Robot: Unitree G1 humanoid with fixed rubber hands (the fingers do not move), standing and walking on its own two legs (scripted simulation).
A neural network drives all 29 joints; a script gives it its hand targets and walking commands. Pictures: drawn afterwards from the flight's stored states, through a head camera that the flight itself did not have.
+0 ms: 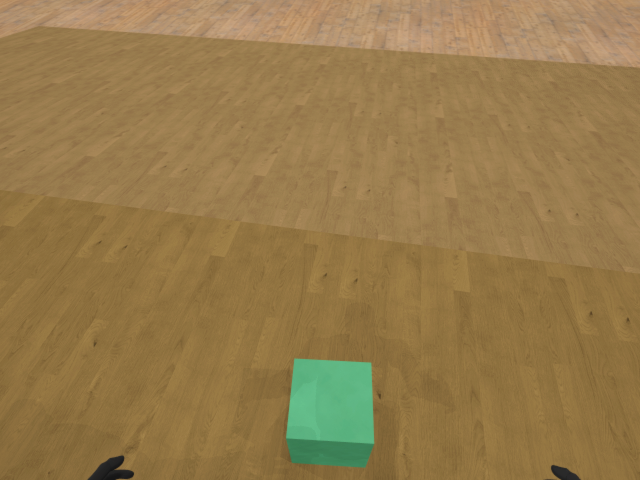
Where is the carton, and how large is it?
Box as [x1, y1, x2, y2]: [286, 359, 373, 467]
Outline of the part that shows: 294,359 286,434 287,444 292,462 364,467 373,445 370,363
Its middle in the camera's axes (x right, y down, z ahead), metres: +0.03 +0.50 +1.07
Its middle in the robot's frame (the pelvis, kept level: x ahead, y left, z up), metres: +0.41 +0.00 -0.66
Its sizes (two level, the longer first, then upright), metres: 0.210 0.200 0.250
